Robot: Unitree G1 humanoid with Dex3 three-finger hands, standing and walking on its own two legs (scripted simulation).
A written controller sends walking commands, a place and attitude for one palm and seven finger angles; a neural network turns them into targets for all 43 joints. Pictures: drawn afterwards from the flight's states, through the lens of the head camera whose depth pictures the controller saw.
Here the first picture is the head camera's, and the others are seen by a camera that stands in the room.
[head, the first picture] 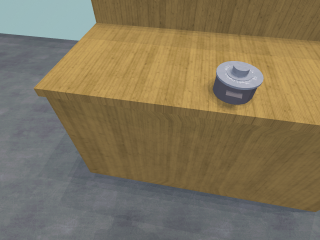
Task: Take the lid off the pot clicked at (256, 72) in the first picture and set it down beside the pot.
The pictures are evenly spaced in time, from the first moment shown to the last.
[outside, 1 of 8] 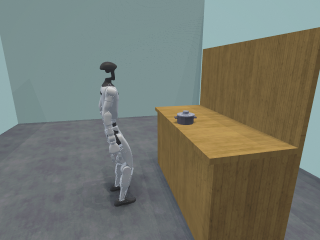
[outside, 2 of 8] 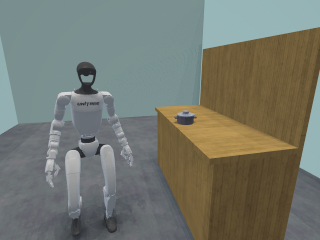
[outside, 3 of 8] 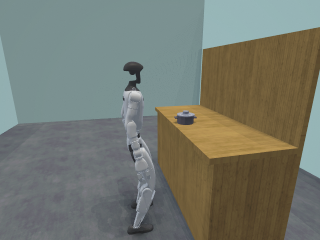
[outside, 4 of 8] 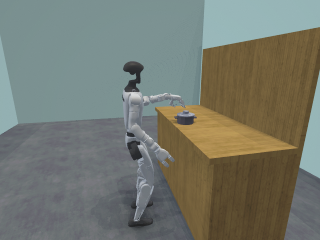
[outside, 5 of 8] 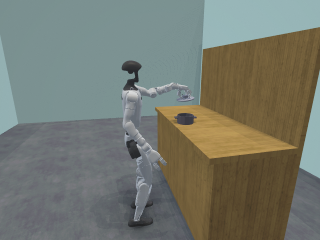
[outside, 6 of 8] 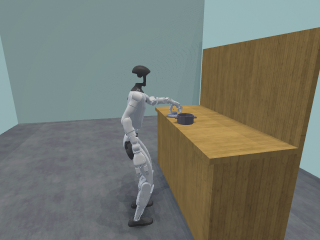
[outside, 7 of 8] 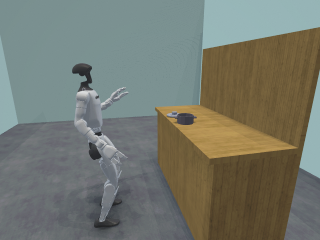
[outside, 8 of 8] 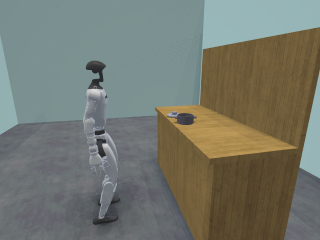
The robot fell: no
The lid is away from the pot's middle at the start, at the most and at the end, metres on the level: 0.00 0.26 0.25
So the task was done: yes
